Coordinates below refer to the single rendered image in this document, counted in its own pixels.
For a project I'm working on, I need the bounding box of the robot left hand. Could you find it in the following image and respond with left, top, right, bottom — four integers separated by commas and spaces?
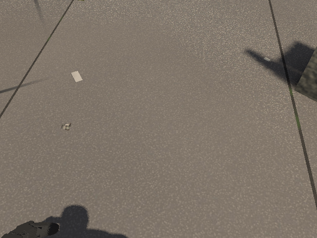
1, 220, 59, 238

